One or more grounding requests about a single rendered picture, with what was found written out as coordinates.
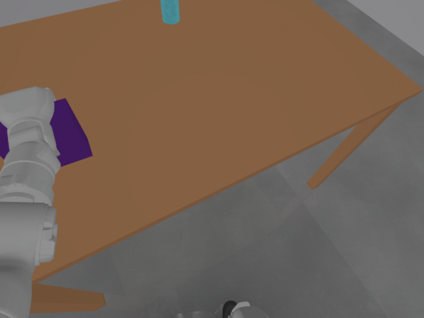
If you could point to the right robot shin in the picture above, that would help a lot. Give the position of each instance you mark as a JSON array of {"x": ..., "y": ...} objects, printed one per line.
[{"x": 241, "y": 304}]

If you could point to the left robot forearm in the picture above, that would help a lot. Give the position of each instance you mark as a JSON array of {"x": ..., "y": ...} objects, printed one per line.
[{"x": 31, "y": 164}]

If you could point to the left robot upper arm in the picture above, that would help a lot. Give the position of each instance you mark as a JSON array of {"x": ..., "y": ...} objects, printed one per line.
[{"x": 28, "y": 234}]

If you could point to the left robot hand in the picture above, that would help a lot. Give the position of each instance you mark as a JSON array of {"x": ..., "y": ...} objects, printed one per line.
[{"x": 29, "y": 102}]

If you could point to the table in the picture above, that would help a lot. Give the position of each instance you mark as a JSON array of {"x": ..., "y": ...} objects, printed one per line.
[{"x": 175, "y": 114}]

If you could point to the right robot foot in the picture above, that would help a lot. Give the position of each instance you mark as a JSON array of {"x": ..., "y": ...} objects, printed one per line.
[{"x": 228, "y": 307}]

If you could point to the sponge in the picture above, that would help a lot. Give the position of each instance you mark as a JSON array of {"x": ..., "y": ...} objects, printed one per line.
[{"x": 70, "y": 138}]

